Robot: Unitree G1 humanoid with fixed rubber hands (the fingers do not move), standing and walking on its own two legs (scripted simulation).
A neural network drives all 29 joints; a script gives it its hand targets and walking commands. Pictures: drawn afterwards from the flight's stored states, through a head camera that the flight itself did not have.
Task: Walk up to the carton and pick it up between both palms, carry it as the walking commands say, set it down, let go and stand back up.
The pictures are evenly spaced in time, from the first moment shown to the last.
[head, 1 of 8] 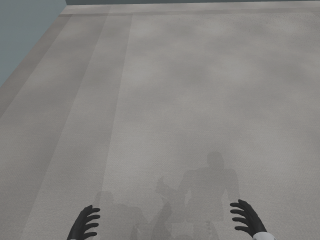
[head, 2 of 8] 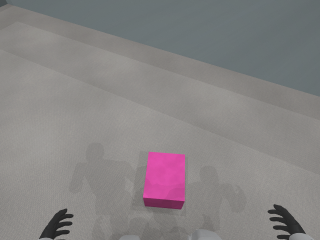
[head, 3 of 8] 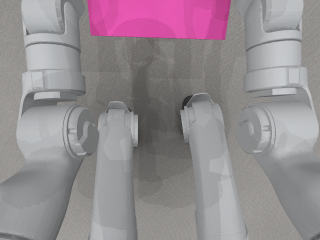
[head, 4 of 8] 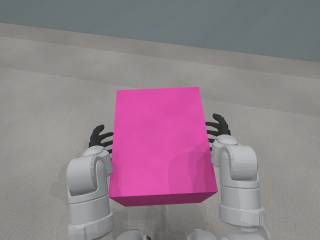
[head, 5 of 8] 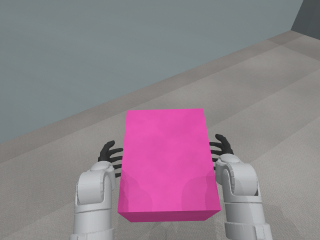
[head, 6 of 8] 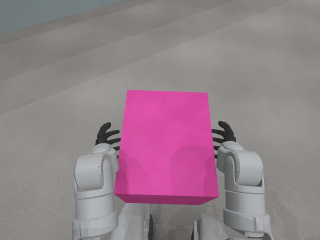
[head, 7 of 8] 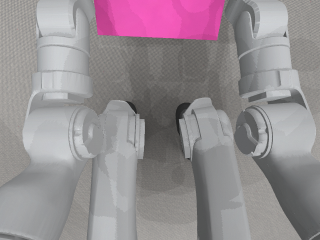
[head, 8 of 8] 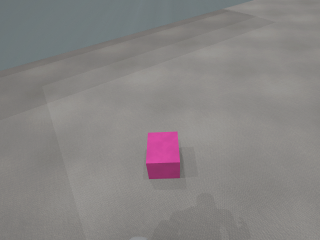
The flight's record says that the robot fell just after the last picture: no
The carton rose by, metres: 0.69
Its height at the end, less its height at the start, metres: +0.00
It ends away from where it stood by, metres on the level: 2.86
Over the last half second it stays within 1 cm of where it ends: yes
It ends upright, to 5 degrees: yes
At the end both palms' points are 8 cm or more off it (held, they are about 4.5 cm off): yes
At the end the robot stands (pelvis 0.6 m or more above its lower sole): yes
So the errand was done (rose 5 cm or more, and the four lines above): yes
